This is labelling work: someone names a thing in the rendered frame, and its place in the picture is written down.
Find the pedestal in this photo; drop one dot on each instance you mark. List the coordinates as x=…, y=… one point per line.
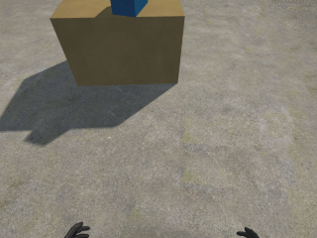
x=106, y=49

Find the left robot hand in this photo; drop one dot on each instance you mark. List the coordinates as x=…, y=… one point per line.
x=76, y=229

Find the carton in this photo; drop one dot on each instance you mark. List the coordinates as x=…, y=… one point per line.
x=129, y=8

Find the right robot hand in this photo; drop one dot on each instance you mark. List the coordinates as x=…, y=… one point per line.
x=250, y=233

